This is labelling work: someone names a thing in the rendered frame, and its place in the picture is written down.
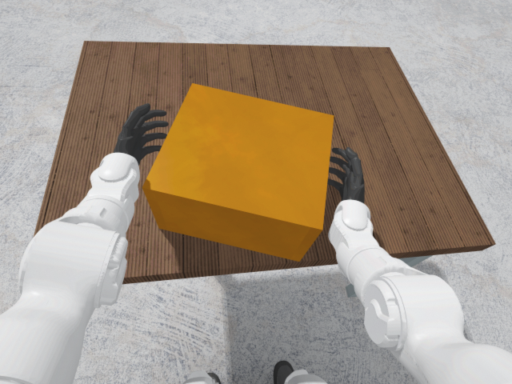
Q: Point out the left robot upper arm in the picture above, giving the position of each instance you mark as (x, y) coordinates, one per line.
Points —
(72, 270)

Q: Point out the robot left forearm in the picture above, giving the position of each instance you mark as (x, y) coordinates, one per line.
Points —
(109, 204)

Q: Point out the carton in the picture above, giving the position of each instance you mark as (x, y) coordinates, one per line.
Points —
(243, 171)

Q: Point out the right robot foot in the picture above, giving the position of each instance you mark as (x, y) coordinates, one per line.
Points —
(281, 371)

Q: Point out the robot right forearm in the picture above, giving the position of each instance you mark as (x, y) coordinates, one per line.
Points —
(359, 256)

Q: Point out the table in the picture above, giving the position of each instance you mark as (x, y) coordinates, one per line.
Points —
(419, 206)

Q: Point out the left robot shin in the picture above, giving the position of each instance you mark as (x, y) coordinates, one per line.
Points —
(199, 373)

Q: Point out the right robot hand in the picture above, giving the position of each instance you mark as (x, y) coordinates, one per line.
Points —
(353, 187)

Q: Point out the left robot hand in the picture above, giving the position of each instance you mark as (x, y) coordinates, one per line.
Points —
(132, 139)

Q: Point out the right robot upper arm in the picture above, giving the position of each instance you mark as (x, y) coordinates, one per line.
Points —
(418, 319)

